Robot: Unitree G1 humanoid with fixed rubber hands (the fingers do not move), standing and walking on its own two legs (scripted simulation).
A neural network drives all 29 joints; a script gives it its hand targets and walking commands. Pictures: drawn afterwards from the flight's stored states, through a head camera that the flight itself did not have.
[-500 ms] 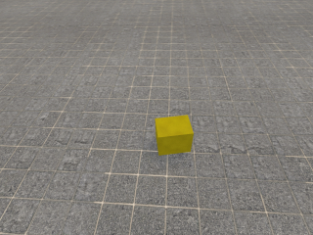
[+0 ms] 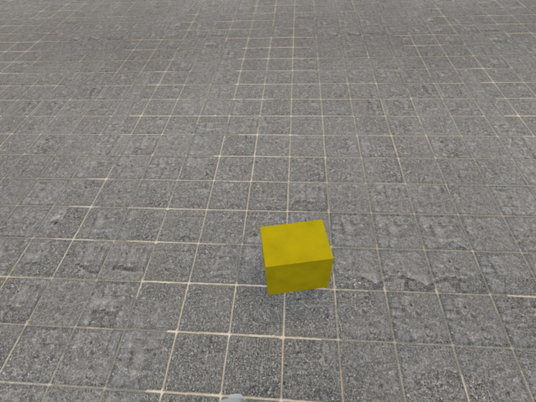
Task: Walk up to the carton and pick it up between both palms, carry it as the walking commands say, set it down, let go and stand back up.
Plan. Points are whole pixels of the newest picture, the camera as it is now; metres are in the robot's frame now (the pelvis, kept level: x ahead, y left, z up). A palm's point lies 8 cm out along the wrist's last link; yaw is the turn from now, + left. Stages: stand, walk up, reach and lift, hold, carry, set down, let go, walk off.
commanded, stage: walk up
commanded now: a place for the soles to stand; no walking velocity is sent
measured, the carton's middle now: (294, 257) +0.75 -0.03 -0.64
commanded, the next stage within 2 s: none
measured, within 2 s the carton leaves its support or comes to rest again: neither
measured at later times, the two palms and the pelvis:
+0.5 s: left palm (95, 350) +0.23 +0.32 -0.07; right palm (521, 374) +0.21 -0.36 -0.11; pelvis +0.16 -0.02 +0.00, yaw -1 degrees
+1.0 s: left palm (120, 308) +0.32 +0.32 -0.11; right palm (450, 283) +0.36 -0.29 -0.10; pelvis +0.23 +0.01 +0.00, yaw -1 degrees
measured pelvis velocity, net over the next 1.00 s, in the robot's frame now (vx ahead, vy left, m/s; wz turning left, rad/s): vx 0.23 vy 0.01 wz -0.02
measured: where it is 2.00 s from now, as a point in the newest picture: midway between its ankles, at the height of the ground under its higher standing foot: (309, 379)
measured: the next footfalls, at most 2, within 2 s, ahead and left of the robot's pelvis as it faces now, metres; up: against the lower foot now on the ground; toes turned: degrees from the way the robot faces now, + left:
left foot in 0.04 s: +0.16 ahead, +0.12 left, +0.00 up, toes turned +5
right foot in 0.34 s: +0.25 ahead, -0.14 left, +0.00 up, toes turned -2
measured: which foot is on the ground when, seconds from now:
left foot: up 0.00-0.02, down 0.04-0.36, up 0.38-0.64, down 0.66-1.00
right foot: down 0.00-0.04, up 0.06-0.32, down 0.34-1.00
